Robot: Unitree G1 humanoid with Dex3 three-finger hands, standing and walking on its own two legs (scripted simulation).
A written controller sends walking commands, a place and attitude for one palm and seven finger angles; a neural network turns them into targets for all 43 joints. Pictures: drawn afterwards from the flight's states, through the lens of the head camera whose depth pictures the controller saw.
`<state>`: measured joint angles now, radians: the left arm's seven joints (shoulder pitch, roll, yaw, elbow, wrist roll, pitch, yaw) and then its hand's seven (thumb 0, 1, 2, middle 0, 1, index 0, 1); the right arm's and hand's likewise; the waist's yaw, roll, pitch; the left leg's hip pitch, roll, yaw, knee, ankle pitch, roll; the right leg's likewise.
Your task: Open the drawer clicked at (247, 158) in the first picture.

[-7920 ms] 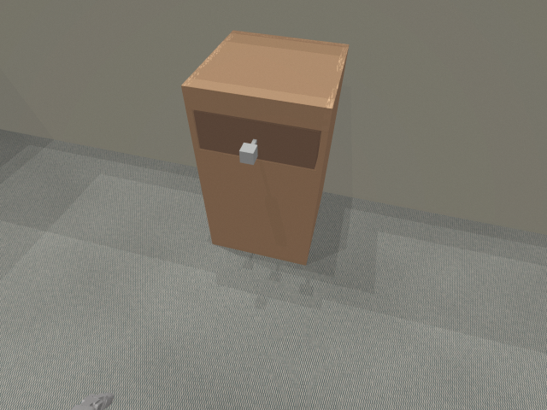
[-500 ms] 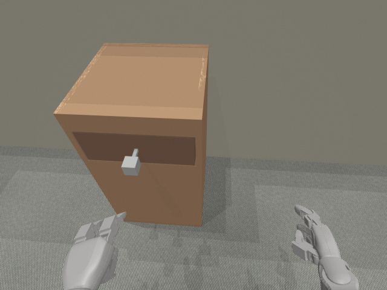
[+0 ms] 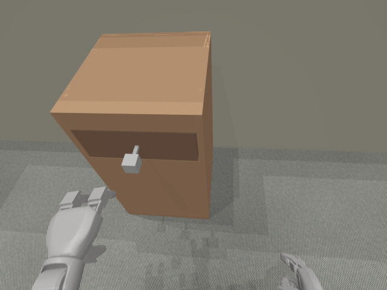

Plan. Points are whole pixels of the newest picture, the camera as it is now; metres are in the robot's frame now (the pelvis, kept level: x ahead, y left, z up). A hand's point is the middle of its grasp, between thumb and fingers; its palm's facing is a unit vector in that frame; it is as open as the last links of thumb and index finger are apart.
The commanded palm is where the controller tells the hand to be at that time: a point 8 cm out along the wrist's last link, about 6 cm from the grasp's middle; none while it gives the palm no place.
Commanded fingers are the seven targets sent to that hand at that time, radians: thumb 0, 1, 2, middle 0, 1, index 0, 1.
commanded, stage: raise the hand with hooked fingers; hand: left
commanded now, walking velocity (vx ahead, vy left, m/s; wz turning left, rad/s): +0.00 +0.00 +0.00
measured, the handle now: (133, 157) +0.49 +0.25 -0.12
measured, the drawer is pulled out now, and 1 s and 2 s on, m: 0.00 0.00 0.00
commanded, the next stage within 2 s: move the hooked fingers above the handle in 1.02 s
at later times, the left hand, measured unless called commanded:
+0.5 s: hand (73, 191) +0.27 +0.26 +0.08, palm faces +0.05 -0.08 -1.00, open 13.7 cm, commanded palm +0.25 +0.26 +0.14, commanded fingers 0.00 -0.50 0.30 -0.30 -1.20 -0.30 -1.20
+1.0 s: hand (68, 186) +0.28 +0.27 +0.09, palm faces +0.03 -0.10 -0.99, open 13.8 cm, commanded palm +0.26 +0.28 +0.15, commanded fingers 0.00 -0.50 0.30 -0.30 -1.20 -0.30 -1.20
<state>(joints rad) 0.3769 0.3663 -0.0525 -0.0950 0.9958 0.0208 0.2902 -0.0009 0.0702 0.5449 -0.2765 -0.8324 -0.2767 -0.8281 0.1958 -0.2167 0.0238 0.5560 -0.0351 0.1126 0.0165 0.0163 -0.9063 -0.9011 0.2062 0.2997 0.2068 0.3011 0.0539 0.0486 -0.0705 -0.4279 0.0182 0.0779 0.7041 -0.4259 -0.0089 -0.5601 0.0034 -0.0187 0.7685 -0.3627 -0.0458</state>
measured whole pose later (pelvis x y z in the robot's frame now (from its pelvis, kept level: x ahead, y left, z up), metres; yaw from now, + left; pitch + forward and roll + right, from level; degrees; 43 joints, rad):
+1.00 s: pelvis -0.01 +0.03 +0.03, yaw +2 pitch +3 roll +0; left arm -0.04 0.47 -0.04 0.07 0.94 -0.13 0.12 0.00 -0.49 0.30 -0.32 -1.20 -0.32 -1.20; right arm 0.19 -0.26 -0.04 0.61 0.01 0.11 -0.01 0.02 -0.91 -0.90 0.20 0.30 0.20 0.30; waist 0.07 0.06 0.00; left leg -0.24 -0.02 0.05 0.48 -0.30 0.03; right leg -0.34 -0.02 -0.04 0.50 -0.22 -0.01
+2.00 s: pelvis -0.01 +0.02 +0.00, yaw +1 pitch +14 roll +0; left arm -0.41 0.44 -0.02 0.68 1.06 -0.10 0.30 0.00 -0.49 0.30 -0.32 -1.20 -0.32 -1.20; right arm 0.26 -0.25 -0.08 0.64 0.01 0.13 -0.01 0.01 -0.91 -0.90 0.20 0.30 0.20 0.30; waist -0.01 0.04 -0.10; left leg -0.53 0.01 0.05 0.68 -0.38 0.01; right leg -0.63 0.00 -0.04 0.68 -0.30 -0.03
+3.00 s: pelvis -0.03 +0.03 -0.04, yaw +1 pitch +23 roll -1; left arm -0.74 0.49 -0.02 1.03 1.12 -0.15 0.35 0.00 -0.49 0.30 -0.33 -1.20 -0.33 -1.20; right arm 0.34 -0.25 -0.05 0.68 -0.03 0.12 -0.03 0.01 -0.91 -0.90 0.21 0.30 0.21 0.30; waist -0.11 0.04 -0.16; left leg -0.90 0.01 0.05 0.96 -0.47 0.03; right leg -0.97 -0.01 -0.04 0.91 -0.34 -0.01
